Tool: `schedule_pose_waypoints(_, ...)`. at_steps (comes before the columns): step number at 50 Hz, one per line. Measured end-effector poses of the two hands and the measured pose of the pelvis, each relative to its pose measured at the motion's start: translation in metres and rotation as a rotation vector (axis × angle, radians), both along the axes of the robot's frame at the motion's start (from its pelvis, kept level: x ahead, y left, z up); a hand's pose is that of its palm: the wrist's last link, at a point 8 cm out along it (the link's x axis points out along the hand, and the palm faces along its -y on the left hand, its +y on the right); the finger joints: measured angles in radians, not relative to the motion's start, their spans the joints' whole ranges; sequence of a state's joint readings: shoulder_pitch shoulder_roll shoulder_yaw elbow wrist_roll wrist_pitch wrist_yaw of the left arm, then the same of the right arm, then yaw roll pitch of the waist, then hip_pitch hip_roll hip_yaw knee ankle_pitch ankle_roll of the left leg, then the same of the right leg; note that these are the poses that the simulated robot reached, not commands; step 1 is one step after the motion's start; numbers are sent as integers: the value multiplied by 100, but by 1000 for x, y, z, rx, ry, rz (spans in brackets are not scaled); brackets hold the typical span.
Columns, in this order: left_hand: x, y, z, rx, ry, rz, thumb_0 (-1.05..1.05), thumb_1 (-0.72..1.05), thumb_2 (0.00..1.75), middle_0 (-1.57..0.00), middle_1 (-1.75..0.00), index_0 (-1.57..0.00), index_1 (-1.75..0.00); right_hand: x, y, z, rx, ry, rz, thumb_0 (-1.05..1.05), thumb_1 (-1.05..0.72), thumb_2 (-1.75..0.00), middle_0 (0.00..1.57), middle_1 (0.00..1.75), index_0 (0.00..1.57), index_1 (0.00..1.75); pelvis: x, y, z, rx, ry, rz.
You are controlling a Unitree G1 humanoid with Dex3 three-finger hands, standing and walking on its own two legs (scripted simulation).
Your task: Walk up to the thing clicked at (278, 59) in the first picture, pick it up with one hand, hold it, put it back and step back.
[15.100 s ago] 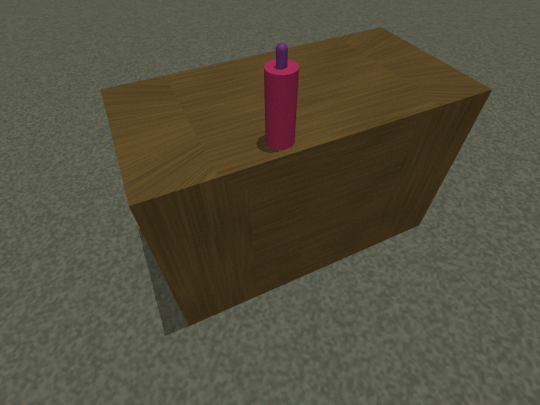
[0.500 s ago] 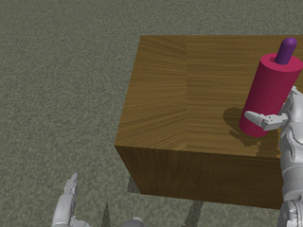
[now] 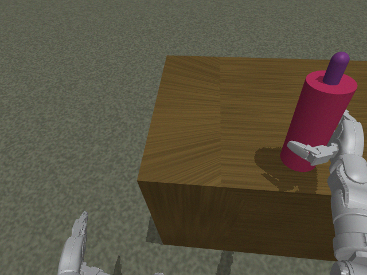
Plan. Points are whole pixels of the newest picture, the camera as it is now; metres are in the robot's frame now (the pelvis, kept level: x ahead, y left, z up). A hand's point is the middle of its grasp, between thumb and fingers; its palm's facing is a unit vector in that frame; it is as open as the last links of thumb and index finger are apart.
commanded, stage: lift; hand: right
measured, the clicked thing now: (315, 116) +0.42 -0.20 +0.14
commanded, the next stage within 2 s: hold in 0.96 s
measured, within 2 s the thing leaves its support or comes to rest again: neither
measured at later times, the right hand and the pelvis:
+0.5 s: hand (330, 136) +0.34 -0.19 +0.17, palm faces +0.20 +0.98 -0.02, open 11.2 cm; pelvis -0.02 +0.01 +0.01, yaw -1 degrees
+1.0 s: hand (342, 133) +0.31 -0.18 +0.21, palm faces +0.20 +0.98 -0.04, open 11.2 cm; pelvis -0.03 +0.01 +0.02, yaw -2 degrees
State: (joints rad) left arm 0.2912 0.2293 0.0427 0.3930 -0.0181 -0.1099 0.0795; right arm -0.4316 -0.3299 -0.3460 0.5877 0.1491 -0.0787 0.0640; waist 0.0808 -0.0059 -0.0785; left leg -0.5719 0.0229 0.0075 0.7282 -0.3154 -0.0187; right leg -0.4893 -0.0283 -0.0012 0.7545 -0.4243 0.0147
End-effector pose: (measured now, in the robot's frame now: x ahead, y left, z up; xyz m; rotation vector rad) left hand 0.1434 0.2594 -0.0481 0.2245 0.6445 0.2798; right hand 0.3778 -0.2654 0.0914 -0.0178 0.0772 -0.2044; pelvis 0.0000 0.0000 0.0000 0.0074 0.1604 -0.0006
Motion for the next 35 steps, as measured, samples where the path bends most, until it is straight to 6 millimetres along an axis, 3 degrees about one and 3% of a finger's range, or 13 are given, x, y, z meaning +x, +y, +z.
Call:
schedule_pose_waypoints(18,-8,1,3,-23,-60,13,-1,-53,6,-6,-6,-5,-6,-56,17,72,-26,-89,-4,1,60,-107,71,112,68,109,-18,2,11,-11,-127,-10)
schedule_pose_waypoints(35,-17,6,4,-15,-82,17,-1,-53,6,-5,-5,-4,-6,-92,35,96,-22,-65,13,1,61,-109,71,112,68,110,-31,7,16,-16,-182,-19)
